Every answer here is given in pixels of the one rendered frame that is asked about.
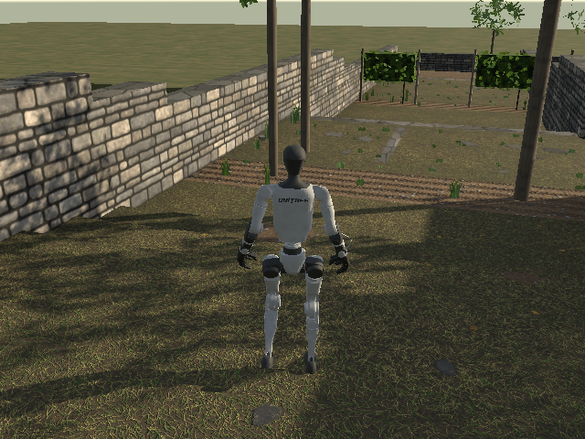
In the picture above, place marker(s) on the right robot foot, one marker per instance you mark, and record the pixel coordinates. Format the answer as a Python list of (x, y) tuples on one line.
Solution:
[(310, 365)]

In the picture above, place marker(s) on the robot right shin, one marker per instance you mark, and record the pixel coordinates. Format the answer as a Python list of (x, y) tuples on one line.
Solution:
[(312, 329)]

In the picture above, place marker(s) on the robot right upper arm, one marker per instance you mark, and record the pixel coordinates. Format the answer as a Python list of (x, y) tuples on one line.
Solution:
[(327, 209)]

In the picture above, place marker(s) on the robot left upper arm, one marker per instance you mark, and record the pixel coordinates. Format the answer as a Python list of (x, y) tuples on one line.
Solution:
[(264, 193)]

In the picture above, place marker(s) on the robot right forearm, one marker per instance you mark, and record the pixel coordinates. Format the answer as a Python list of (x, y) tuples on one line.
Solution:
[(338, 243)]

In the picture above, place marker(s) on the robot right hand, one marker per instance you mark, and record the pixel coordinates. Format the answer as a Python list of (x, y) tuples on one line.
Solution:
[(345, 261)]

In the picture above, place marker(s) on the robot left forearm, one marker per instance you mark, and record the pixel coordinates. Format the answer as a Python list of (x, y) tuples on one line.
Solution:
[(248, 240)]

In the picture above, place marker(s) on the robot left hand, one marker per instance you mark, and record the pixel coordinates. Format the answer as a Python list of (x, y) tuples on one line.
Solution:
[(250, 255)]

